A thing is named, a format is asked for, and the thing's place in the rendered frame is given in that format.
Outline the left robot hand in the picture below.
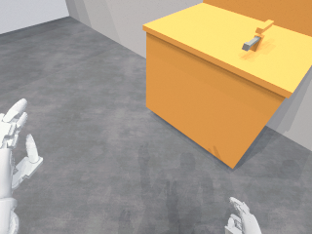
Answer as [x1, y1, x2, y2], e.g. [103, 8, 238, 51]
[0, 98, 43, 199]

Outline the left robot forearm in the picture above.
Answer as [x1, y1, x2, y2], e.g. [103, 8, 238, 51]
[0, 197, 20, 234]

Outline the tap lever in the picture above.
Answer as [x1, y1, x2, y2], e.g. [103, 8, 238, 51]
[242, 36, 260, 52]

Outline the right robot hand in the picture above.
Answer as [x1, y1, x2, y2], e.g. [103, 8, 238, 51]
[224, 197, 262, 234]

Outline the counter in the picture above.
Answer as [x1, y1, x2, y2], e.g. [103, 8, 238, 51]
[142, 0, 312, 169]

